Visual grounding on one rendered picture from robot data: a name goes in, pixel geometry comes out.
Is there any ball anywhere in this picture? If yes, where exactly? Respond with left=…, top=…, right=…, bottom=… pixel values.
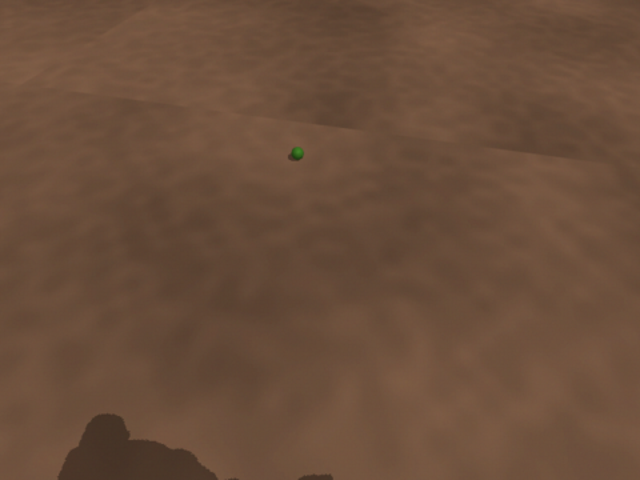
left=291, top=147, right=304, bottom=160

